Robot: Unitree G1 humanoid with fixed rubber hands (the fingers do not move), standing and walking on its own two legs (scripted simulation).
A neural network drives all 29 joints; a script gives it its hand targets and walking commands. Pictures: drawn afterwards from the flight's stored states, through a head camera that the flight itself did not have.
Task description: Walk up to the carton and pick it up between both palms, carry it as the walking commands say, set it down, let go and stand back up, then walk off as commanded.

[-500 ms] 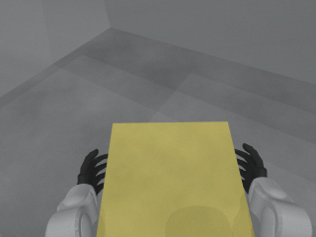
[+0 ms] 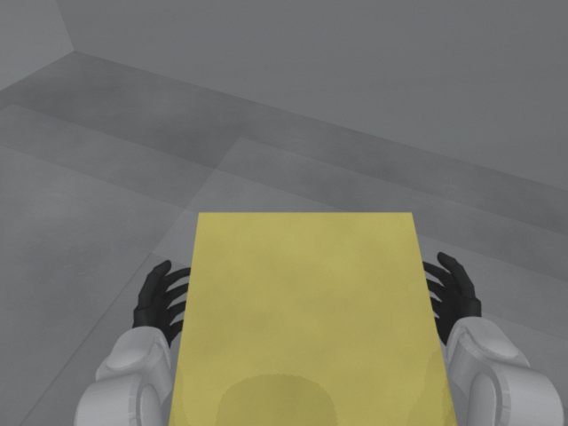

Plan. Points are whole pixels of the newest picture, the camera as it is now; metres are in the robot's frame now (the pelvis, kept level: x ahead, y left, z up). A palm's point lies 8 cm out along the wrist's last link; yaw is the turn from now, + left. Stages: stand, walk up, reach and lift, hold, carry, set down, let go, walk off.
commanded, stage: carry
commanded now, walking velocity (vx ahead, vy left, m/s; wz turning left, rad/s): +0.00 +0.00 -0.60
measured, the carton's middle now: (303, 333) +0.26 +0.00 +0.01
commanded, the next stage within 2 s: none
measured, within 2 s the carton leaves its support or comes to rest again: neither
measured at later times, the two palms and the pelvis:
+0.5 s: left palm (351, 311) +0.26 -0.05 +0.08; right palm out of the picture +0.16 -0.38 +0.07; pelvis -0.02 -0.14 -0.01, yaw -17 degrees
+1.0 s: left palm (417, 337) +0.23 -0.13 +0.08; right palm out of the picture +0.04 -0.42 +0.11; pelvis -0.07 -0.15 +0.00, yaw -33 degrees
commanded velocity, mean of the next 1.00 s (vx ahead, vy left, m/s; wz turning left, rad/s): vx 0.00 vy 0.00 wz -0.60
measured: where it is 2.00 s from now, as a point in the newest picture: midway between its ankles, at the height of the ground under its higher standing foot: outside the picture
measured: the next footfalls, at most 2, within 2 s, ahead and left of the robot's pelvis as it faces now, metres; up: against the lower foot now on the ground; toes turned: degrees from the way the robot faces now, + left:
right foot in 0.22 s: +0.04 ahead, -0.23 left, +0.00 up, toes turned -13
left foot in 0.68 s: +0.06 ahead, -0.10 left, +0.00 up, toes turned -13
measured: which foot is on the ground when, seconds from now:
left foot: down 0.00-0.22, up 0.24-0.66, down 0.68-1.00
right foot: up 0.00-0.20, down 0.22-0.72, up 0.74-1.00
